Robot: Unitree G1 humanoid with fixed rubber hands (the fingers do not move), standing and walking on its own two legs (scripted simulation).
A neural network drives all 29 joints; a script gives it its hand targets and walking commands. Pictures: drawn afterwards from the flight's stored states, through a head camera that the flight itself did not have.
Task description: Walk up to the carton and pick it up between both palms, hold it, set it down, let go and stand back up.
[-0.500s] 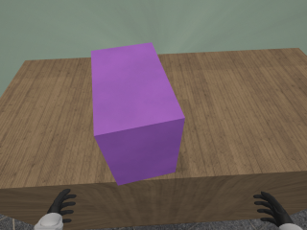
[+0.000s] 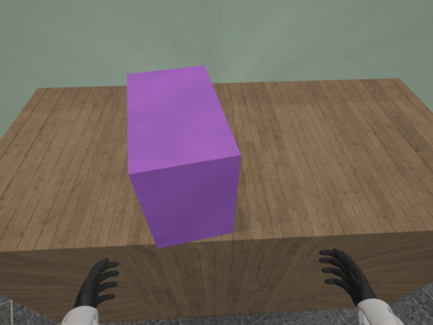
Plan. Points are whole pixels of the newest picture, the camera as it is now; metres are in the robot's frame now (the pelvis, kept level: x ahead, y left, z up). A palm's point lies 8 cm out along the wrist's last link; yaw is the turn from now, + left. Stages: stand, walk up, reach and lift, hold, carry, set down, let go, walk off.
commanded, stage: reach and lift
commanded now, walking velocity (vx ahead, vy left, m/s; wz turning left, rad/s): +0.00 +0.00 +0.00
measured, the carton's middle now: (181, 155) +0.43 +0.09 +0.07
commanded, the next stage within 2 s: none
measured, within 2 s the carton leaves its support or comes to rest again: neither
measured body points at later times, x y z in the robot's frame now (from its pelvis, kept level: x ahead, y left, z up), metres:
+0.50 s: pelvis +0.00 +0.04 +0.00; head -0.02 +0.06 +0.45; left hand +0.23 +0.24 +0.01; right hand +0.22 -0.21 +0.03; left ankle +0.05 +0.12 -0.74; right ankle -0.07 -0.07 -0.74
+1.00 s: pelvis -0.03 +0.02 +0.00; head -0.06 +0.05 +0.45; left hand +0.20 +0.20 +0.07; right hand +0.18 -0.18 +0.06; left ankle +0.05 +0.12 -0.74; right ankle -0.07 -0.07 -0.74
